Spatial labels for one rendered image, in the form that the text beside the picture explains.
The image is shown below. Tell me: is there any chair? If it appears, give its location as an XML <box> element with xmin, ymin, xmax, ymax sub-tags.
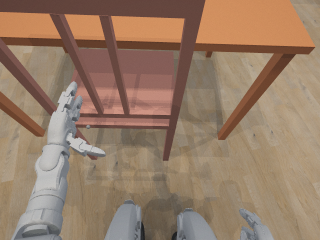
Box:
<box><xmin>0</xmin><ymin>0</ymin><xmax>206</xmax><ymax>161</ymax></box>

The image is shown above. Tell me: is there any robot right thigh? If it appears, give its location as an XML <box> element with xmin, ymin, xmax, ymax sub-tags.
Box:
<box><xmin>177</xmin><ymin>211</ymin><xmax>217</xmax><ymax>240</ymax></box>

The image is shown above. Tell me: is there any robot left forearm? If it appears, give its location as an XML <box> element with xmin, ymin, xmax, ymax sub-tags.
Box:
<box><xmin>11</xmin><ymin>144</ymin><xmax>70</xmax><ymax>240</ymax></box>

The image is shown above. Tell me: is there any robot right hand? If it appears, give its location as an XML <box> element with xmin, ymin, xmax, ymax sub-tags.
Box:
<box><xmin>238</xmin><ymin>208</ymin><xmax>274</xmax><ymax>240</ymax></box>

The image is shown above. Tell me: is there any robot left hand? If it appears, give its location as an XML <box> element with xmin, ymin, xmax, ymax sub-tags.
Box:
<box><xmin>47</xmin><ymin>81</ymin><xmax>106</xmax><ymax>157</ymax></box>

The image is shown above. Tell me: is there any table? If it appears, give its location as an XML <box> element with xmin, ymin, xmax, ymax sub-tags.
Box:
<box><xmin>0</xmin><ymin>0</ymin><xmax>316</xmax><ymax>140</ymax></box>

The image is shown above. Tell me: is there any right robot shin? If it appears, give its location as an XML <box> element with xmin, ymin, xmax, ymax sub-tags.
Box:
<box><xmin>176</xmin><ymin>208</ymin><xmax>193</xmax><ymax>240</ymax></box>

